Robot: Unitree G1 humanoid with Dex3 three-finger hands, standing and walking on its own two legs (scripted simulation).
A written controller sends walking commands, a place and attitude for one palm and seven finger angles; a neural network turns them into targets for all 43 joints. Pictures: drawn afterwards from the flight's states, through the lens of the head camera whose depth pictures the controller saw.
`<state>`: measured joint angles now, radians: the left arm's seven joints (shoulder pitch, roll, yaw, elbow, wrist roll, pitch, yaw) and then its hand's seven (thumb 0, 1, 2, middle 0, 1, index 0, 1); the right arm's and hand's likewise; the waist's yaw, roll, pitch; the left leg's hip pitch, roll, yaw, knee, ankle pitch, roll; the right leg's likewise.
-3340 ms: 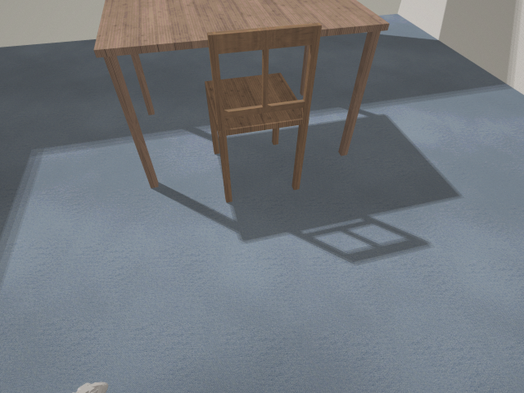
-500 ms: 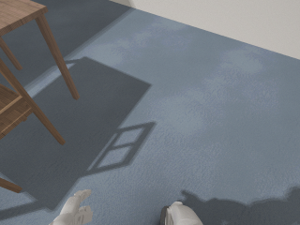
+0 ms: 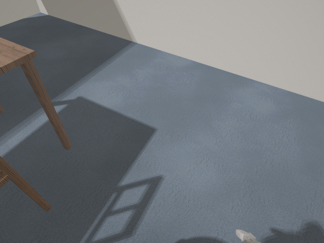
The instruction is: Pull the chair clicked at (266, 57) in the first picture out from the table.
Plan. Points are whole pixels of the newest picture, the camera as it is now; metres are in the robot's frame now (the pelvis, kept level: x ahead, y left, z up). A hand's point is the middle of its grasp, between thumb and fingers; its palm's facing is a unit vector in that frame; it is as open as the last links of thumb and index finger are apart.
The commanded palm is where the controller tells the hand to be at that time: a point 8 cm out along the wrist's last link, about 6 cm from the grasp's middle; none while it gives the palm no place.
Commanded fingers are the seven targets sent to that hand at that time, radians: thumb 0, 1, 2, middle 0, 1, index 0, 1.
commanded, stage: walk to a spot facing it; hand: left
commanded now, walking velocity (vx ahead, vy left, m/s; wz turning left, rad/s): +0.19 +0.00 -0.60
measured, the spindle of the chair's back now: out of the picture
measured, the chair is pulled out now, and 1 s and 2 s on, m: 0.00 0.00 0.00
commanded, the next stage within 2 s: turn to face it in 0.28 s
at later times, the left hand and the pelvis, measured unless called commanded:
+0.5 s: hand (130, 192) +0.30 +0.13 -0.17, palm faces -0.31 -0.92 -0.21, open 7.4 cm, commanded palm none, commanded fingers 0.00 0.90 0.90 -0.20 -0.30 -0.20 -0.30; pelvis +0.13 -0.01 -0.01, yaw -16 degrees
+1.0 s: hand (99, 207) +0.24 +0.22 -0.18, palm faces -0.01 -0.98 -0.19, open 7.4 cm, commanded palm none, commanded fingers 0.00 0.90 0.90 -0.20 -0.30 -0.20 -0.30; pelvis +0.15 +0.02 +0.00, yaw -2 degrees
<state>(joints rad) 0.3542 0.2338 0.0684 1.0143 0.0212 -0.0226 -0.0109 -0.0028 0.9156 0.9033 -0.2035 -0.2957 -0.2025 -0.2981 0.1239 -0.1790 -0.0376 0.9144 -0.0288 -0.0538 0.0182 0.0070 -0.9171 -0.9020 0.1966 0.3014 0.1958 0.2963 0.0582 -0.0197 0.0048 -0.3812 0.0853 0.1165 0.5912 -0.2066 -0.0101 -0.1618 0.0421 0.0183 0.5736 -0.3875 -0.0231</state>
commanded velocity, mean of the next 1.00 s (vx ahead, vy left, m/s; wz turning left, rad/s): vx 0.00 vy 0.00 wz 0.18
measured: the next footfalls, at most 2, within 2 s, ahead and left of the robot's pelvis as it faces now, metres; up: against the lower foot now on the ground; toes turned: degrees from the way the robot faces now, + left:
right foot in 0.48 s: +0.19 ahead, -0.15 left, +0.00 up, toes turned -24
left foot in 0.84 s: +0.23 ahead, +0.10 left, +0.00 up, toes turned +3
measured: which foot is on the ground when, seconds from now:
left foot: down 0.00-0.50, up 0.52-0.82, down 0.84-1.00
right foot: down 0.00-0.00, up 0.02-0.46, down 0.48-0.84, up 0.86-1.00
